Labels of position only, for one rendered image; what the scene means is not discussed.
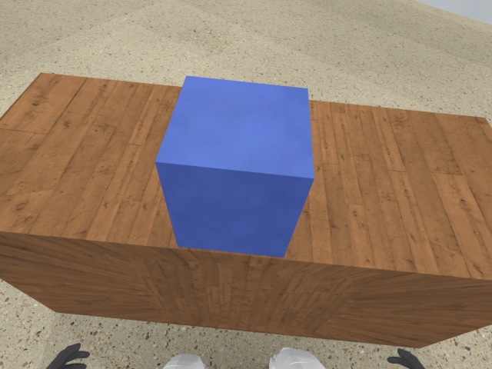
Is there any pedestal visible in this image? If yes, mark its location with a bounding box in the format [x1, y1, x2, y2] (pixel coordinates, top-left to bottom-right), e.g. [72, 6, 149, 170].
[0, 72, 492, 348]

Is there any carton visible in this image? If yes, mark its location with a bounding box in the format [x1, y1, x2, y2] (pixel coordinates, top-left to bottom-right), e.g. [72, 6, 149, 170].
[155, 75, 314, 258]

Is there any robot right hand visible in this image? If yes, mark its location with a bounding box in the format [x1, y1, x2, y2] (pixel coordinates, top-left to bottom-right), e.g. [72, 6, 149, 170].
[387, 348, 425, 369]

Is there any robot left hand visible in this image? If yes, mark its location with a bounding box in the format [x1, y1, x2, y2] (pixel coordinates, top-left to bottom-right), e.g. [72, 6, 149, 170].
[46, 343, 90, 369]

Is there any right robot thigh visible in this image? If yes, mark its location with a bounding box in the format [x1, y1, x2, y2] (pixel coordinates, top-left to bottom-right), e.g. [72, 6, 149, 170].
[269, 348, 325, 369]

